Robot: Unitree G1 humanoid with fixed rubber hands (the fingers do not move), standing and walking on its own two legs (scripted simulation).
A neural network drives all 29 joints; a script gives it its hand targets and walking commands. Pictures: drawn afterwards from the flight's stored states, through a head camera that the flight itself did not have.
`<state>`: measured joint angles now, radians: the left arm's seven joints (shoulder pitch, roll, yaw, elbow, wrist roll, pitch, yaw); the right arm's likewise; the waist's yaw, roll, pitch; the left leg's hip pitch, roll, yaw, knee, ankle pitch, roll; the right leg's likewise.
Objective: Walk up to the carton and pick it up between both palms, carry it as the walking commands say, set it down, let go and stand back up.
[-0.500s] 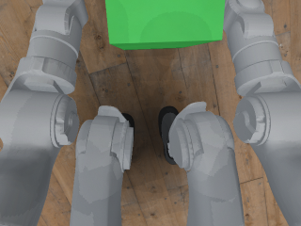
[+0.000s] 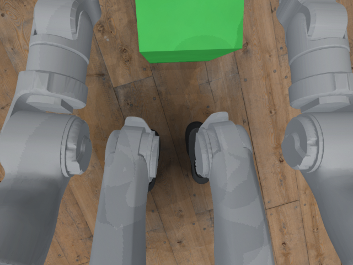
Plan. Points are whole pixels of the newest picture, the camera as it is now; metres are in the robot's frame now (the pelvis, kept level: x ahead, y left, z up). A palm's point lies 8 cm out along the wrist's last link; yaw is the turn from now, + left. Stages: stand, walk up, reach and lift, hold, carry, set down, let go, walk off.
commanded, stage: set down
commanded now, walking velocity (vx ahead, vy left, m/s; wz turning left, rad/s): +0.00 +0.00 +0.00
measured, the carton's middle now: out of the picture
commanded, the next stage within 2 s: let go in 0.88 s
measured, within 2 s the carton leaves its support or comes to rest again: neither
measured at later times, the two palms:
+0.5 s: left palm out of the picture +0.57 +0.14 +0.01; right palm out of the picture +0.56 -0.20 +0.02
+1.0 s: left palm out of the picture +0.57 +0.14 +0.12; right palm out of the picture +0.56 -0.21 +0.13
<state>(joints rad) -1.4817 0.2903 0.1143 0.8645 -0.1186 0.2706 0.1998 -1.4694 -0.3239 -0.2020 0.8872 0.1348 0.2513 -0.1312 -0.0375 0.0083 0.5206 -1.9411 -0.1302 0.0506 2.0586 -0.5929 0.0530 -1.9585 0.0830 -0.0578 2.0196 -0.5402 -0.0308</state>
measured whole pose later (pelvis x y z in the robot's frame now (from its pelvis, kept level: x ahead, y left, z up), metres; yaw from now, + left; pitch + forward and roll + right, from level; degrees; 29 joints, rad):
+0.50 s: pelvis +0.01 +0.00 +0.13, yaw -1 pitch +27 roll -1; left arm -1.41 0.29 0.17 0.71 -0.10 0.37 0.19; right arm -1.39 -0.36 -0.19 0.71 0.15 0.35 -0.10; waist -0.03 0.01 0.52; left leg -1.58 -0.13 0.01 1.60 -0.50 0.05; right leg -1.60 0.11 0.00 1.56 -0.44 -0.02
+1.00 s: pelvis +0.03 +0.00 +0.24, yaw -1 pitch +28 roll +0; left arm -1.35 0.24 0.26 0.88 0.00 0.25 0.13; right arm -1.32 -0.30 -0.26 0.85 0.03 0.22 -0.07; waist -0.03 0.01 0.41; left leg -1.25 -0.11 -0.04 1.07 -0.31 0.04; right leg -1.26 0.10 0.04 1.03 -0.26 -0.02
